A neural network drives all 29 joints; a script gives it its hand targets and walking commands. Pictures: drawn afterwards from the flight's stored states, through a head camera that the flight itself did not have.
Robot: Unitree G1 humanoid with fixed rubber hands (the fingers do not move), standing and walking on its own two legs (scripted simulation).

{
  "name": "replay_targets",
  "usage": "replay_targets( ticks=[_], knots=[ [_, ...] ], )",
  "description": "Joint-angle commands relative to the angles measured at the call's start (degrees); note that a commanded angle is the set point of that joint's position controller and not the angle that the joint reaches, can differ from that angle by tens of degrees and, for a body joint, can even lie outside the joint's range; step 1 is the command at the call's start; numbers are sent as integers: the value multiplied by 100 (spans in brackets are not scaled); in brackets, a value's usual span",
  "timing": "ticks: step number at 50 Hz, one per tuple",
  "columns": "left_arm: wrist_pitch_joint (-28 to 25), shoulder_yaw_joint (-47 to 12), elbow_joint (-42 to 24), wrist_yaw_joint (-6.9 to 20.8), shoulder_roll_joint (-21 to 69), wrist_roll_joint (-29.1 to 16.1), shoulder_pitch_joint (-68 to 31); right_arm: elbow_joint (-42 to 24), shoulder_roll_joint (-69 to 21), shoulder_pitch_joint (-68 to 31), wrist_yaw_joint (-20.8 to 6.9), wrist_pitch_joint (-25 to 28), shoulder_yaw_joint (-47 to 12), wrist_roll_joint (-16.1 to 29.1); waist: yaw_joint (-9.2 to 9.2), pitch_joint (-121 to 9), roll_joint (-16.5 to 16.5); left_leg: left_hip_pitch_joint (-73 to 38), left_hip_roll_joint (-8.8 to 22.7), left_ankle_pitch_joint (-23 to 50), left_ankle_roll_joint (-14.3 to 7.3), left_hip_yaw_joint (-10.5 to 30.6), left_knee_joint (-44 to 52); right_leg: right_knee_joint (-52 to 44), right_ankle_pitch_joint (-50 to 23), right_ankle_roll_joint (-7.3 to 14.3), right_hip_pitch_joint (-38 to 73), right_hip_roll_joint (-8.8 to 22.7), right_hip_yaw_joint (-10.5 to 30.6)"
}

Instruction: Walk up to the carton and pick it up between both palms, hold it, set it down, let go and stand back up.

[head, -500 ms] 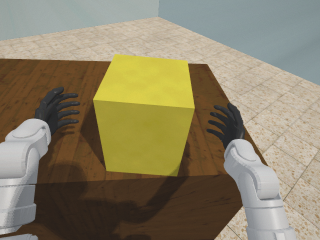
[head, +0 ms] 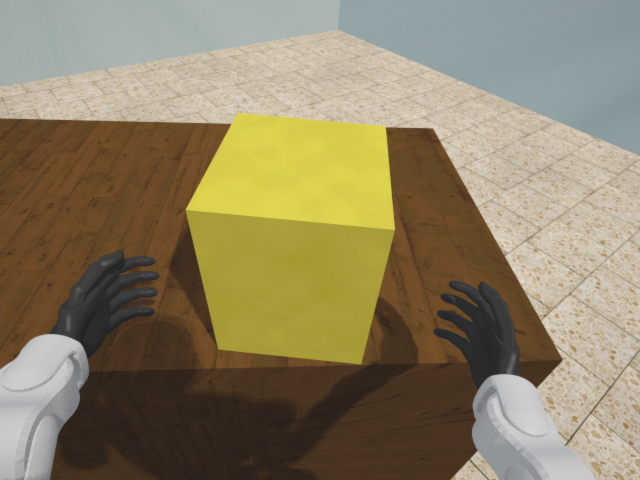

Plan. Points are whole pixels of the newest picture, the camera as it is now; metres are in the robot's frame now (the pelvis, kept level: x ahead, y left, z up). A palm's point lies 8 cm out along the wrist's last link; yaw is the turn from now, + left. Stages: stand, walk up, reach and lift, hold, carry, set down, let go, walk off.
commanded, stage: set down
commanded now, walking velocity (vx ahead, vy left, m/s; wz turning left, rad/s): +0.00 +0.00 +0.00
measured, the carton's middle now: (300, 240) +0.42 +0.04 +0.11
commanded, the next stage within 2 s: let go in 1.64 s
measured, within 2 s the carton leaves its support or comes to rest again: neither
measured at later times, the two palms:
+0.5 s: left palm (79, 426) +0.18 +0.25 +0.06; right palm (486, 434) +0.19 -0.16 +0.06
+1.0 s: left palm (102, 462) +0.17 +0.24 +0.00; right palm (495, 466) +0.18 -0.19 +0.00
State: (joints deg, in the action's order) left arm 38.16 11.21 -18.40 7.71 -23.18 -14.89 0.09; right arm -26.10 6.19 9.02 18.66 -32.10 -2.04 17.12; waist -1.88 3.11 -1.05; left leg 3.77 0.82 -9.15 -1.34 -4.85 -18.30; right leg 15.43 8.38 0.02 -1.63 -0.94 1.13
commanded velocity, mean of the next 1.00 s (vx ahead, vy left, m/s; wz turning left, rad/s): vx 0.00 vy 0.00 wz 0.00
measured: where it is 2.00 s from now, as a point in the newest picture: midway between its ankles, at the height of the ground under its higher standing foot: outside the picture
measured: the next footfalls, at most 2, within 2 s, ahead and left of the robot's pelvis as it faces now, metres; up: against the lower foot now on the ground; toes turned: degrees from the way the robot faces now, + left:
none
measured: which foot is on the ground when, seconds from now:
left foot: down 0.00-1.00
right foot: down 0.00-1.00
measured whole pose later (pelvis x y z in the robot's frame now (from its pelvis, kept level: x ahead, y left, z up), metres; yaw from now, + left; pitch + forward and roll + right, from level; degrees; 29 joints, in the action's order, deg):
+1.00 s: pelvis +0.02 -0.01 +0.00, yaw +0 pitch -3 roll +0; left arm 13.3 1.9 -1.6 4.3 -20.1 -10.5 22.4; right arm -5.1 4.4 27.6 7.8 -9.3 -2.6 6.0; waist -3.0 3.3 -0.2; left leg 5.3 1.2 -10.1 -0.4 -4.0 -18.5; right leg 16.8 10.2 0.8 -3.6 -1.3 0.6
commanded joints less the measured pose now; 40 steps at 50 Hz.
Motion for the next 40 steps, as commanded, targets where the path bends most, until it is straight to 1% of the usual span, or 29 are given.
replay_targets(
  ticks=[1,7,11,16,22,26,31,40],
  knots=[
    [-417,392,-930,41,-814,22,-577,-1279,261,-369,-21,318,103,-93,-32,-627,347,-456,162,634,147,196,245,-317,-321,183,-175,200,159],
    [-925,301,-1325,-12,-821,-43,149,-1704,186,499,-151,630,18,-215,-127,-586,413,-447,210,721,168,245,205,-312,-341,214,-211,232,192],
    [-1350,192,-1405,-70,-808,-75,698,-1764,124,1105,-268,919,-49,-298,-178,-521,489,-398,236,772,186,298,164,-300,-323,244,-252,253,218],
    [-1875,11,-1258,-139,-749,-54,1245,-1557,77,1650,-410,1311,-93,-432,-190,-379,561,-291,265,724,203,375,118,-281,-197,271,-367,261,216],
    [-2349,-226,-889,-226,-679,21,1590,-1049,63,1875,-559,1717,-91,-600,-147,-300,598,-171,288,605,206,448,82,-219,-88,269,-482,237,158],
    [-2481,-334,-701,-285,-644,69,1726,-714,74,1881,-646,1883,-53,-678,-128,-309,616,-107,307,558,199,462,108,-169,-81,255,-462,202,117],
    [-2508,-404,-462,-346,-585,143,1889,-327,109,1855,-767,2017,20,-775,-129,-303,595,-75,306,611,202,423,157,-155,-110,233,-427,158,80],
    [-2546,-473,154,-375,-477,293,1968,371,118,1771,-970,2225,75,-970,-123,-246,457,-74,248,582,174,285,231,-214,-64,162,-483,153,63]
  ],
)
